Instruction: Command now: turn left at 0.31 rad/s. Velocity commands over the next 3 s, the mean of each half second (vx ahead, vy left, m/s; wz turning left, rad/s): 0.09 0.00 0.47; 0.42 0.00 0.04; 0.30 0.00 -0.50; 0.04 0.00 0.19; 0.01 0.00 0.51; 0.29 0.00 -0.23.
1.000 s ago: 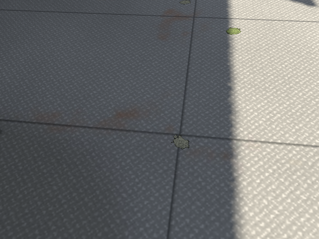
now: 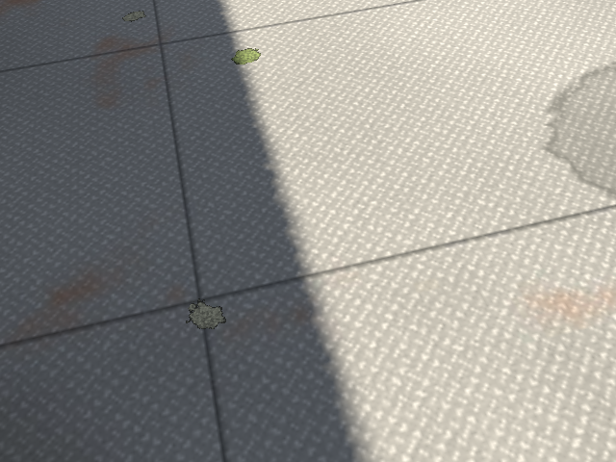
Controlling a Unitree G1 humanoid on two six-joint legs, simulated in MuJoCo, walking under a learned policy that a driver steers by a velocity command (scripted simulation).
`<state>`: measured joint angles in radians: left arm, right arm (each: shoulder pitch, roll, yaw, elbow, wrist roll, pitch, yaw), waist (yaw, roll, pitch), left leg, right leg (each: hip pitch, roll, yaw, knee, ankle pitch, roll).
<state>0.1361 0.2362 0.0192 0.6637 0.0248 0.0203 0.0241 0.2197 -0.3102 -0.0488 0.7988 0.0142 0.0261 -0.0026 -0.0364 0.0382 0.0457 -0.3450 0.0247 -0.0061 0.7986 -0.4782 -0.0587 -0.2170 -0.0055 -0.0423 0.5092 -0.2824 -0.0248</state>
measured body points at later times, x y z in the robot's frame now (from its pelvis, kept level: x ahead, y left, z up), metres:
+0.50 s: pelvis +0.02 +0.05 +0.02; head +0.03 +0.09 +0.46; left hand +0.10 +0.38 -0.09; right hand +0.17 -0.20 -0.07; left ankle -0.03 +0.12 -0.74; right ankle +0.11 -0.11 -0.67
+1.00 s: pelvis +0.24 +0.05 +0.01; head +0.27 +0.04 +0.46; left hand +0.22 +0.33 -0.10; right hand +0.46 -0.16 -0.09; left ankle +0.22 +0.21 -0.67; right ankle +0.25 -0.03 -0.74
